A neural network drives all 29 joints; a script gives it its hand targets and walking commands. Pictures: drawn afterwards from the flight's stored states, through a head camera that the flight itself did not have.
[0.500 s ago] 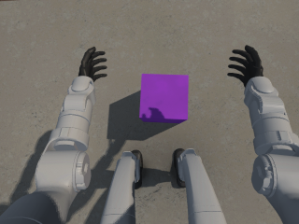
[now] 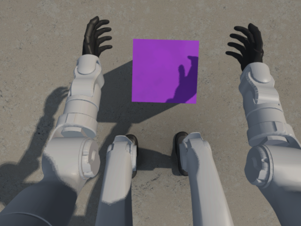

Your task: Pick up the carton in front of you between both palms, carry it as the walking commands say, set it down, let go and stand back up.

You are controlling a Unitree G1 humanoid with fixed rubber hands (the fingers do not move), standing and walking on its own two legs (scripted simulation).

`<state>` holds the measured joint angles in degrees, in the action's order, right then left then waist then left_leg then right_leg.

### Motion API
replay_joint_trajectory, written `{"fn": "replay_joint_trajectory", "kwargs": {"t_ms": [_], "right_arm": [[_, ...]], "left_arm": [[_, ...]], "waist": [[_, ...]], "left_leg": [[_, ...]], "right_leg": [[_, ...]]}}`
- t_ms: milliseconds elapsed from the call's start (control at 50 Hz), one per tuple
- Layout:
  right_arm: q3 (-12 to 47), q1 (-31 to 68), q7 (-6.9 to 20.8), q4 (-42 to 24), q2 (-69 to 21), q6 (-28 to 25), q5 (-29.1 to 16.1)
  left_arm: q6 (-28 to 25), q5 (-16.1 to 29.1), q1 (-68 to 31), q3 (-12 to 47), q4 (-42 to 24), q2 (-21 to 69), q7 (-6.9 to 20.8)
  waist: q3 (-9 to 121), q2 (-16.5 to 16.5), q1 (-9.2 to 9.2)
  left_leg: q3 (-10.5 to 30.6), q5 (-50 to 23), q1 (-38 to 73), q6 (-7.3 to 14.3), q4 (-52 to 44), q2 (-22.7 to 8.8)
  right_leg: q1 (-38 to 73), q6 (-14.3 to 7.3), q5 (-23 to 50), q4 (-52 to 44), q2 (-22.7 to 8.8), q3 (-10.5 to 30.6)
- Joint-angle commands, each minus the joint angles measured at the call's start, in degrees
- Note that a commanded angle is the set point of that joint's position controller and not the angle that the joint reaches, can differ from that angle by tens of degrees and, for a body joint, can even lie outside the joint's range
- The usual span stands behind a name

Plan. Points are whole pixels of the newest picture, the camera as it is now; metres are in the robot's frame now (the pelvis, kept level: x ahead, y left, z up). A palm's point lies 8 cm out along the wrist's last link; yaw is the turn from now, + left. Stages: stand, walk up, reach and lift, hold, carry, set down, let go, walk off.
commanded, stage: reach and lift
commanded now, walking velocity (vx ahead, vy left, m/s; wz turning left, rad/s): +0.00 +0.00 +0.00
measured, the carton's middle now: (162, 76) +0.46 -0.03 -0.42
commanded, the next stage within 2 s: none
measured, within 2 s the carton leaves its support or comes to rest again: leaves its support in 1.38 s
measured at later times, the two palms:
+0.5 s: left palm (110, 72) +0.48 +0.16 -0.35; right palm (217, 74) +0.46 -0.21 -0.35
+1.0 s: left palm (113, 72) +0.48 +0.15 -0.35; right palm (209, 74) +0.46 -0.19 -0.36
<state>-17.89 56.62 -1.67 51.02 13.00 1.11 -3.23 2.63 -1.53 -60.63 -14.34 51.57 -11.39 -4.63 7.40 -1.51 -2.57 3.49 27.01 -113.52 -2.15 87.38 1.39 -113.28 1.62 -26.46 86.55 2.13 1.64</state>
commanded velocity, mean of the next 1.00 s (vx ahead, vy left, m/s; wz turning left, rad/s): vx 0.00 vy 0.00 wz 0.00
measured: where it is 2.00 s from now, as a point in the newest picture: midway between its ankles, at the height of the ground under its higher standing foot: (157, 162)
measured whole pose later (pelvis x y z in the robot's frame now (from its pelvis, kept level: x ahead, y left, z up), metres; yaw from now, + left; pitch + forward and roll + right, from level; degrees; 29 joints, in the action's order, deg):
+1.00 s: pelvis -0.05 +0.00 -0.18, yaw +1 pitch +39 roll +0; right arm -2.3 73.5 -5.6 63.2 18.5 -1.4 -15.7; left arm -0.6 14.0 -76.3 -0.9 64.0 -17.3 -7.9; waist -15.5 -1.5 -1.9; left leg 2.2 30.8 -131.6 -2.8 123.5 2.7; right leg -132.0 2.2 -30.1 123.2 1.6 2.1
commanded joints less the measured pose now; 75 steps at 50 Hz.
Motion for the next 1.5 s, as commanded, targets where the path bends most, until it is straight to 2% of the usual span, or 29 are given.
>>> {"fn": "replay_joint_trajectory", "kwargs": {"t_ms": [0, 40, 60, 100, 120, 140, 180, 240, 300, 340, 420, 440, 520, 580, 660, 720, 840, 900, 920, 980, 1020, 1100, 1140, 1180, 1340, 1360, 1380, 1420, 1480], "right_arm": [[1.45, 8.45, -0.58, -4.63, 7.25, -1.00, -0.90], [0.42, 12.43, -1.37, -6.70, 8.98, -0.45, -2.15], [3.73, 14.35, -1.16, -6.99, 8.68, 0.03, -3.58], [3.71, 15.19, -1.53, -5.17, 12.22, -0.43, -3.66], [4.63, 18.46, -1.97, -10.37, 10.39, -0.59, -7.05], [3.89, 17.64, -2.77, -10.41, 12.97, -0.39, -6.09], [5.71, 20.83, -2.82, -5.54, 11.78, 1.28, -7.81], [4.59, 21.39, -3.51, -0.50, 14.55, 1.67, -7.58], [9.61, 25.30, -3.83, 2.98, 12.13, 0.51, -10.15], [7.92, 28.67, -4.01, 9.35, 12.31, 0.23, -7.64], [9.35, 32.70, -3.96, 8.41, 13.08, -2.10, -9.73], [11.31, 33.38, -4.15, 8.29, 15.89, -2.31, -10.74], [11.16, 32.59, -4.68, 7.93, 15.41, -3.28, -11.22], [9.91, 33.64, -4.06, 8.14, 16.70, -2.96, -12.72], [10.99, 27.60, -4.30, 9.87, 15.32, -3.13, -12.34], [13.05, 29.06, -4.09, 6.87, 13.35, -3.63, -12.01], [12.86, 27.72, -3.56, 10.79, 12.90, -3.64, -11.19], [15.20, 30.27, -3.88, 6.79, 10.89, -3.43, -11.94], [13.55, 31.86, -4.02, 2.86, 10.87, -3.89, -12.18], [15.79, 31.86, -4.32, 7.33, 8.18, -3.38, -12.86], [14.66, 32.70, -4.68, 8.08, 7.61, -4.25, -9.33], [16.41, 34.27, -4.19, 12.33, -0.66, -4.22, -10.22], [19.29, 44.03, -0.33, 8.82, -18.22, -3.65, -8.90], [21.92, 49.61, 3.40, 9.26, -30.67, -2.29, -6.04], [24.75, 51.51, 8.82, -1.19, -48.65, 1.27, -7.42], [27.27, 56.55, 8.94, -7.27, -49.00, 1.55, -9.03], [28.85, 53.69, 8.54, -10.29, -52.23, 2.27, -9.32], [29.08, 50.36, 8.64, -11.50, -55.62, 4.55, -9.43], [32.86, 51.56, 8.73, -21.58, -59.07, 6.95, -10.39]], "left_arm": [[-1.07, 1.08, -9.32, 0.97, -6.35, -8.13, -0.62], [-1.00, 3.84, -12.18, 2.70, -8.21, -8.86, -0.99], [-0.93, 4.07, -11.25, 2.41, -6.78, -8.21, -1.31], [-0.24, 6.77, -14.40, 4.66, -6.89, -8.95, -2.00], [-0.48, 7.79, -18.92, 5.81, -13.89, -10.76, -2.29], [0.01, 8.91, -19.92, 6.65, -12.79, -10.85, -2.57], [1.34, 11.08, -22.27, 8.89, -5.18, -11.90, -2.19], [1.59, 8.83, -23.21, 7.74, -4.28, -13.72, -2.05], [0.75, 10.86, -25.15, 7.55, 0.28, -12.78, -2.44], [0.36, 11.74, -26.52, 8.12, 9.85, -12.96, -1.90], [-2.08, 12.70, -31.48, 10.90, 6.13, -13.71, -2.27], [-2.52, 10.90, -32.18, 7.44, 7.85, -18.77, -2.63], [-3.37, 14.32, -33.01, 12.75, 6.81, -16.42, -2.94], [-3.15, 15.45, -33.93, 14.68, 5.59, -14.04, -3.06], [-2.74, 16.52, -29.12, 16.38, 6.77, -12.88, -3.19], [-2.99, 16.48, -27.60, 13.49, 7.86, -11.92, -3.53], [-3.93, 14.94, -24.61, 12.77, 9.63, -9.30, -3.62], [-4.61, 13.54, -25.17, 10.13, 6.86, -10.29, -3.55], [-3.77, 16.63, -25.57, 13.90, 6.10, -6.56, -2.92], [-4.24, 14.80, -28.73, 13.89, 9.53, -7.28, -3.44], [-4.54, 15.27, -32.66, 14.20, 5.70, -4.25, -3.89], [-5.51, 13.68, -31.85, 14.81, 9.74, 2.03, -3.84], [-4.66, 12.21, -40.97, 18.89, 8.87, 17.51, -0.45], [-3.68, 10.09, -47.62, 18.46, 7.42, 30.00, 3.17], [0.42, 11.33, -49.77, 22.38, -1.58, 54.33, 7.99], [1.02, 11.80, -50.07, 22.66, -4.80, 56.16, 8.18], [0.94, 12.97, -50.01, 23.96, -7.50, 54.51, 7.83], [2.66, 14.30, -50.78, 28.70, -11.52, 61.53, 7.79], [6.41, 10.86, -41.16, 28.38, -11.33, 64.89, 7.86]], "waist": [[58.99, 0.71, -1.05], [56.09, 0.01, -2.83], [57.70, 1.07, 0.84], [58.03, 2.78, -2.04], [62.37, -0.90, 0.64], [65.79, -0.31, -3.58], [56.98, -0.61, -3.78], [52.95, -4.30, -1.03], [45.99, -0.52, -0.75], [36.89, 1.28, -1.69], [42.31, -0.50, -1.41], [43.56, 2.01, 1.52], [48.10, 0.35, -3.08], [45.31, -6.62, -1.24], [47.25, -4.69, -4.02], [44.95, 1.15, -3.61], [38.88, 0.42, -1.63], [40.68, 1.38, 2.95], [42.39, 1.44, -2.11], [39.86, -1.03, 0.41], [39.88, 1.64, -3.44], [37.69, -0.75, 0.20], [33.96, -4.63, -0.71], [36.89, 1.73, -1.42], [48.47, -4.21, -3.19], [54.37, -3.62, -0.74], [61.77, 0.98, -2.03], [70.22, -1.84, -5.79], [72.45, -0.10, -1.19]], "left_leg": [[-4.73, -25.85, 26.43, -0.45, 3.86, 2.97], [-4.96, -20.70, 20.21, -0.90, 5.09, 2.58], [-5.53, -19.06, 23.53, -0.36, 6.38, 2.68], [-5.68, -17.62, 23.50, -0.67, 10.21, 3.07], [-5.37, -20.70, 29.78, -0.60, 10.96, 2.40], [-4.95, -21.37, 32.28, -0.82, 12.97, 2.25], [-6.66, -9.44, 25.94, -0.55, 14.14, 1.74], [-7.21, -2.18, 23.09, -1.50, 16.20, 1.02], [-6.82, 0.08, 17.28, -0.59, 19.06, 0.58], [-5.43, 2.21, 10.11, 0.07, 19.20, 0.46], [-5.03, -5.48, 14.34, -0.30, 22.54, 0.11], [-6.02, -5.53, 13.84, 0.01, 25.86, -0.62], [-4.51, -10.25, 17.03, -0.25, 28.67, -0.37], [-4.31, -13.59, 23.20, -0.49, 29.72, 0.38], [-4.40, -13.74, 22.09, -0.95, 29.88, 0.72], [-4.99, -14.01, 16.96, -0.53, 30.67, 1.60], [-5.08, -9.29, 10.93, -0.58, 29.15, 1.53], [-7.31, -10.16, 12.59, 0.25, 28.81, 1.56], [-6.26, -9.02, 11.08, -0.25, 28.36, 1.21], [-5.73, -6.09, 11.97, 0.21, 27.04, 1.67], [-4.52, -5.65, 11.68, -0.04, 26.30, 2.48], [-4.39, -7.00, 13.38, 0.40, 26.04, 3.32], [-4.69, -3.22, 10.96, 1.13, 24.85, 4.67], [-6.05, -4.98, 7.82, 0.97, 28.06, 5.51], [-7.50, -13.70, 17.47, 0.57, 28.99, 7.51], [-8.16, -15.88, 20.52, 1.02, 29.50, 8.24], [-8.57, -19.35, 23.86, 0.77, 29.84, 8.21], [-8.13, -21.64, 24.96, -0.63, 29.52, 7.93], [-10.10, -19.34, 25.29, -0.07, 28.03, 9.66]], "right_leg": [[32.31, 1.92, 33.12, 2.94, 1.46, -2.92], [31.34, 1.75, 31.98, 6.32, 1.21, -3.22], [29.75, 2.27, 25.79, 7.21, 1.50, -3.72], [27.11, 2.38, 23.43, 10.25, 0.93, -4.88], [23.30, 2.31, 21.33, 10.90, 0.79, -5.43], [22.13, 2.48, 21.85, 11.22, 1.48, -5.88], [21.16, 1.96, 11.97, 12.94, 0.87, -6.85], [15.60, 1.27, 4.51, 15.22, 0.23, -5.71], [17.73, 0.85, 0.43, 16.70, -0.68, -4.03], [14.63, 1.12, -0.02, 18.72, -1.25, -4.83], [14.57, 1.57, 8.93, 23.54, -1.42, -5.05], [16.69, 1.82, 7.86, 23.64, -1.19, -2.30], [17.20, 1.34, 14.66, 27.91, -0.90, -3.60], [10.24, 0.75, 13.15, 28.34, -0.75, -3.09], [16.06, 1.08, 15.14, 29.75, -1.01, -4.68], [17.82, 0.93, 17.44, 30.01, -0.58, -3.90], [14.42, 0.73, 12.65, 28.22, -1.80, -2.78], [14.14, 0.58, 11.25, 25.72, -0.39, -1.76], [17.48, 0.66, 12.86, 26.02, -1.13, -3.31], [13.51, 0.28, 10.01, 25.72, -0.35, -2.28], [13.32, -0.31, 7.74, 25.50, -0.31, -3.80], [11.36, 0.77, 9.10, 25.29, 0.02, -3.08], [6.28, -0.66, 5.08, 25.14, 2.22, -3.11], [11.39, -0.76, 7.21, 25.95, 2.59, -2.97], [14.94, -1.14, 15.46, 28.40, 5.29, -5.57], [16.32, -0.92, 16.73, 28.84, 5.40, -5.78], [22.46, 0.00, 21.38, 29.02, 5.04, -6.59], [29.16, 0.12, 26.29, 29.52, 5.27, -7.51], [30.55, 1.06, 23.70, 26.64, 6.39, -7.56]]}}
